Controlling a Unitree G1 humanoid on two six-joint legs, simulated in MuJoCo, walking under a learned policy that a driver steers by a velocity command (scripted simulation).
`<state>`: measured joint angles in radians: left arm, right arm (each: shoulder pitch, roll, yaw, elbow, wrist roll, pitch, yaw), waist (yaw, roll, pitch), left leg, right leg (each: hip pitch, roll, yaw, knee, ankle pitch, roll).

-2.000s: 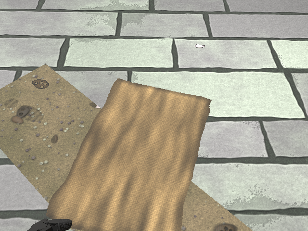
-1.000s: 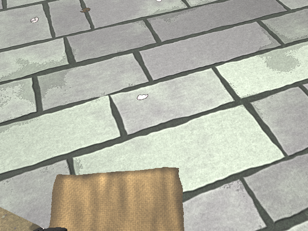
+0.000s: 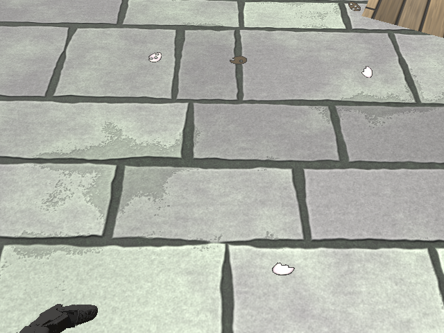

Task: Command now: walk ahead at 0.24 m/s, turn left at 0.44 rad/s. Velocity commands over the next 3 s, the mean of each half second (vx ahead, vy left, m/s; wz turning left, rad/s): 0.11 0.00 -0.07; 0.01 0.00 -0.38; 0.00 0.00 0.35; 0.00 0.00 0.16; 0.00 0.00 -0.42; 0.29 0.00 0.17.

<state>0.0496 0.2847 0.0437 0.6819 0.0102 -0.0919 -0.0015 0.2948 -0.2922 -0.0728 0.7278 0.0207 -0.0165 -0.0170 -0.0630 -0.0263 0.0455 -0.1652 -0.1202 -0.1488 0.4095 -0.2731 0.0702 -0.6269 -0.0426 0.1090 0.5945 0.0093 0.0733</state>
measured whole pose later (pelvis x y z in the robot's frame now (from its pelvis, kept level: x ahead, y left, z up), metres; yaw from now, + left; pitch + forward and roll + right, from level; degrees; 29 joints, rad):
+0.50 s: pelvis +0.12 -0.02 -0.01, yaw -5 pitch +1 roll +0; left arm 0.17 0.30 0.08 0.72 -0.02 0.03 0.02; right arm 0.19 -0.27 -0.06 0.73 -0.02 0.01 -0.03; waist 0.02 -0.04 0.04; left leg -0.29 -0.03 -0.05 0.53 -0.24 0.00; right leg -0.42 0.09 0.15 0.57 -0.25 -0.02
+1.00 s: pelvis +0.12 -0.06 +0.00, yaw -18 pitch +1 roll +0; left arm 0.12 0.24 0.04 0.68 0.02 0.01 0.00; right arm 0.20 -0.32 -0.07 0.79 0.00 0.03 -0.03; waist -0.02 0.05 0.04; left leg -0.41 0.06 0.00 0.95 -0.51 -0.08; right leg -0.26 0.03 -0.01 0.49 -0.24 -0.04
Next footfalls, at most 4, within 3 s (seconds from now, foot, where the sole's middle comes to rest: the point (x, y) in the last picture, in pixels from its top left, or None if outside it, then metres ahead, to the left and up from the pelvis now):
0.08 right None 0.24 -0.13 -0.78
0.46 left None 0.18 0.10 -0.78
0.86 right None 0.14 -0.17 -0.78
1.32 left None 0.15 0.06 -0.78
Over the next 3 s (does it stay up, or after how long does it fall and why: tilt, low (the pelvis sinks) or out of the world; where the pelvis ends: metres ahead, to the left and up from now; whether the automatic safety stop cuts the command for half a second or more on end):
stays up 0.24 -0.09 0.00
